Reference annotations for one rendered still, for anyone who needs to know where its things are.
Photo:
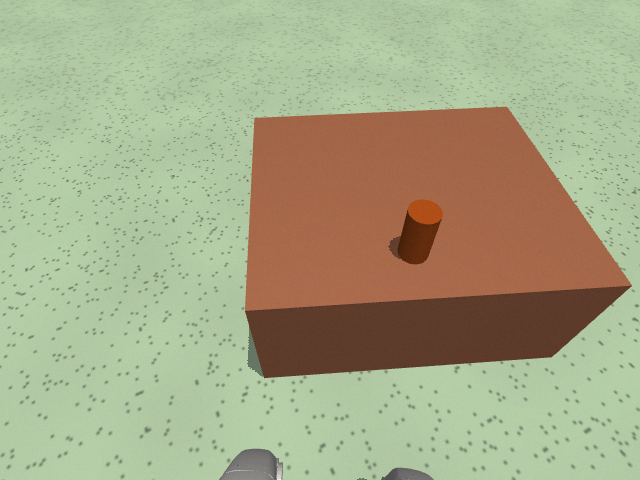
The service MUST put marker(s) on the can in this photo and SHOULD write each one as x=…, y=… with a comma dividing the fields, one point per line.
x=420, y=228

